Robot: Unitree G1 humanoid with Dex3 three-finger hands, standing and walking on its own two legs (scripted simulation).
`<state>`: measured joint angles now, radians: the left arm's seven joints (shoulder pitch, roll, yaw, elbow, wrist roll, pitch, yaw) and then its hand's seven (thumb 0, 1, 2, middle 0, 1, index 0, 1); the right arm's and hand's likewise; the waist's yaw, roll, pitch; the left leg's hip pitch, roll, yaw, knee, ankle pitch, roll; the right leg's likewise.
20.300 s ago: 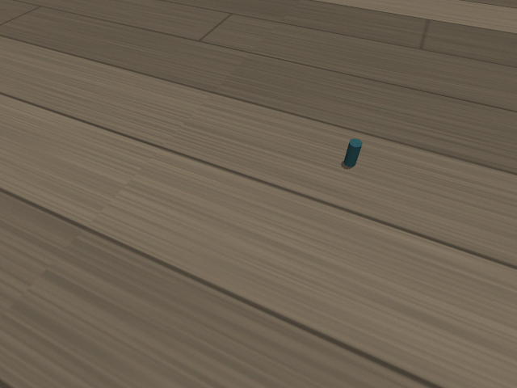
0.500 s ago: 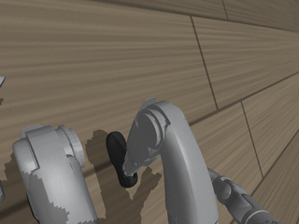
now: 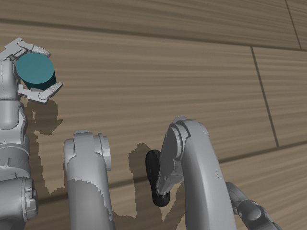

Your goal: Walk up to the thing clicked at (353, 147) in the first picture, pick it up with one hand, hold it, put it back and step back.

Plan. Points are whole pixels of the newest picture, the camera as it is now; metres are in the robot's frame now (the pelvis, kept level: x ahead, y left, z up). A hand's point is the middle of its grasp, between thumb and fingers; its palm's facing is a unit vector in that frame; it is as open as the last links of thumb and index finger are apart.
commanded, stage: settle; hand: left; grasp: from the side
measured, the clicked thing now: (40, 79) +0.45 +0.24 -0.11
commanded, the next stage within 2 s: lift in 0.86 s
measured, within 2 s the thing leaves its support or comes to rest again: neither
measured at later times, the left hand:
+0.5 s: hand (43, 55) +0.47 +0.22 -0.02, palm faces +0.13 -0.99 -0.05, open 9.3 cm
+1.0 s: hand (36, 46) +0.47 +0.23 +0.01, palm faces +0.15 -0.99 -0.05, open 9.3 cm
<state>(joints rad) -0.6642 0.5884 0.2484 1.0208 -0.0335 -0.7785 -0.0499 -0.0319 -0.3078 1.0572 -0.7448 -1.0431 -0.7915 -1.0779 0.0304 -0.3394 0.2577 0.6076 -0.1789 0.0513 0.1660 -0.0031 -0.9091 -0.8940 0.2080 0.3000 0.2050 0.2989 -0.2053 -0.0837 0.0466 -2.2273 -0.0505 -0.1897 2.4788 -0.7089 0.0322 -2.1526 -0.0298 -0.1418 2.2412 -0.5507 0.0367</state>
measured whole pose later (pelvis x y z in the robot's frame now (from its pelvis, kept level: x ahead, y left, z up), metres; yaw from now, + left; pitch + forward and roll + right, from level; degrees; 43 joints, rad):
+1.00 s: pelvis +0.02 -0.01 +0.05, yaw +6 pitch +34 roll -6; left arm -0.73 0.43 0.32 1.00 -0.06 -0.61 -0.15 -0.03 -0.36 1.14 -0.74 -1.08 -0.78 -1.12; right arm 0.12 -0.30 0.08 0.62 -0.07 0.05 0.08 0.00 -0.93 -0.90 0.21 0.30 0.20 0.30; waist -0.17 -0.01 -0.12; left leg -2.14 -0.05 -0.08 2.28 -0.72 0.00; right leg -2.15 -0.05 -0.04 2.16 -0.60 0.03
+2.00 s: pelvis +0.05 -0.01 +0.25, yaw +8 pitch +26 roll -3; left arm -0.27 0.29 0.19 0.37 -0.19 -0.26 -0.13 -0.03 -0.37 1.17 -0.72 -1.12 -0.77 -1.15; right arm 0.17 -0.25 0.01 0.59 0.06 -0.01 -0.03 0.01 -0.91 -0.89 0.21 0.30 0.20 0.30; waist -0.06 0.02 -0.19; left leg -1.43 -0.01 -0.05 1.63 -0.67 0.00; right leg -1.45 -0.03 -0.03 1.55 -0.56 0.02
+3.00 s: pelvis +0.10 -0.01 +0.38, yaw +8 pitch +12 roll -1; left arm -0.15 0.24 0.16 0.44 -0.22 -0.32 -0.22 -0.03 -0.37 1.17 -0.72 -1.11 -0.77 -1.15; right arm 0.24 -0.23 0.01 0.64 0.03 -0.05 -0.04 0.01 -0.90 -0.89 0.21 0.30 0.20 0.30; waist -0.03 0.01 -0.08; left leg -0.71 0.01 -0.03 1.01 -0.51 -0.01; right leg -0.74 -0.01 -0.02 0.96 -0.42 0.01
